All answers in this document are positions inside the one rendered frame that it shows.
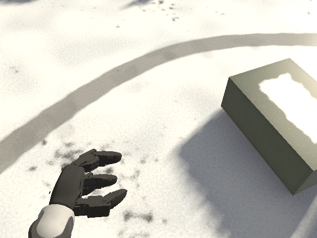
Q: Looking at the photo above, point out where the robot left forearm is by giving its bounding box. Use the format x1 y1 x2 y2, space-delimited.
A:
28 204 75 238

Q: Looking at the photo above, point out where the robot left hand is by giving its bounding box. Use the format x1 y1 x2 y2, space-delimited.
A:
49 149 127 218

